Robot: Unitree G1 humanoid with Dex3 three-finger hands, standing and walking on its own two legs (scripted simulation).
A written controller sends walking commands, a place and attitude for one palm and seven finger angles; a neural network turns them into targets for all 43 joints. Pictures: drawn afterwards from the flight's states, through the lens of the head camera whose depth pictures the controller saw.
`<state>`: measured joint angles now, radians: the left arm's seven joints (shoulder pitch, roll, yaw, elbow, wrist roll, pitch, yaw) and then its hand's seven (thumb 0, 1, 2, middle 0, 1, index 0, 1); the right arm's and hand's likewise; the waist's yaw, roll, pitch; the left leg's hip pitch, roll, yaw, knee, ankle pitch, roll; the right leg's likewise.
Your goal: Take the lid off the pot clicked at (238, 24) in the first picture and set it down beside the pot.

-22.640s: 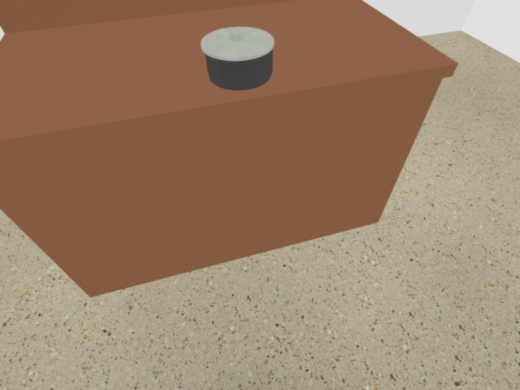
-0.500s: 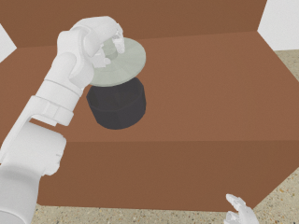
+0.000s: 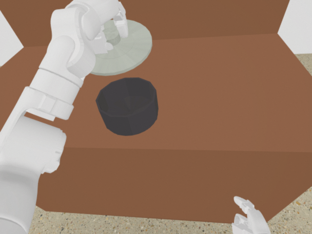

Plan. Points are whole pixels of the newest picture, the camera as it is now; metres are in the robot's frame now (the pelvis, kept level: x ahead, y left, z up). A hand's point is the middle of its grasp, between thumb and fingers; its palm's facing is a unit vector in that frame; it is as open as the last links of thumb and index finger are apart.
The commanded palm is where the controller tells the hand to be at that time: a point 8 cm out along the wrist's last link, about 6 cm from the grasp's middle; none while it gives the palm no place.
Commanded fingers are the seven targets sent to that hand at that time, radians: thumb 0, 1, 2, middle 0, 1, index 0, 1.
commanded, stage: lift the lid straight up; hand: left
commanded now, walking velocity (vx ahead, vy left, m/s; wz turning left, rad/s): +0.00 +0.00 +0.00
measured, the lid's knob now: (110, 37) +0.48 +0.11 +0.29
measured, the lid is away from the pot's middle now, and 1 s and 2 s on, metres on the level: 0.01 0.10 0.22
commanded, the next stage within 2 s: move the lid sideways beside the pot in 0.12 s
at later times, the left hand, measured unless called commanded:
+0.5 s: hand (90, 37) +0.44 +0.14 +0.31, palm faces -0.05 -0.03 -1.00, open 7.3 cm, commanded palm +0.41 +0.16 +0.37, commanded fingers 0.00 0.57 1.14 -0.91 -0.92 -0.90 -0.92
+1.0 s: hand (61, 44) +0.43 +0.21 +0.30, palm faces -0.10 -0.03 -0.99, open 7.3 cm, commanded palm +0.41 +0.22 +0.37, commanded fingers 0.00 0.57 1.14 -0.91 -0.92 -0.90 -0.92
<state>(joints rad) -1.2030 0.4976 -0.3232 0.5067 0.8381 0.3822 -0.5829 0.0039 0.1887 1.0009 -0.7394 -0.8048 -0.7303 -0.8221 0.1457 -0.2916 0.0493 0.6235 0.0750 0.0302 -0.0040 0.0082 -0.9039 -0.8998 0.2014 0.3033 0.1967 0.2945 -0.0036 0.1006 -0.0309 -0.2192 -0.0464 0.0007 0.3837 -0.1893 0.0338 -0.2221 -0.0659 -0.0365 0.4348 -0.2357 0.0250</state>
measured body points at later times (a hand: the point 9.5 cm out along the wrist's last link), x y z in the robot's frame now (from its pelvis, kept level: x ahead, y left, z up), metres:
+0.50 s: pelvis -0.01 +0.00 +0.00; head -0.01 -0.04 +0.45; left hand +0.43 +0.14 +0.37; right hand +0.16 -0.23 -0.11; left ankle +0.01 +0.10 -0.74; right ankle -0.01 -0.14 -0.74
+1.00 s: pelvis -0.01 +0.00 +0.00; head +0.01 -0.03 +0.45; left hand +0.43 +0.21 +0.36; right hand +0.16 -0.24 -0.11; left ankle +0.01 +0.10 -0.74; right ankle -0.01 -0.14 -0.74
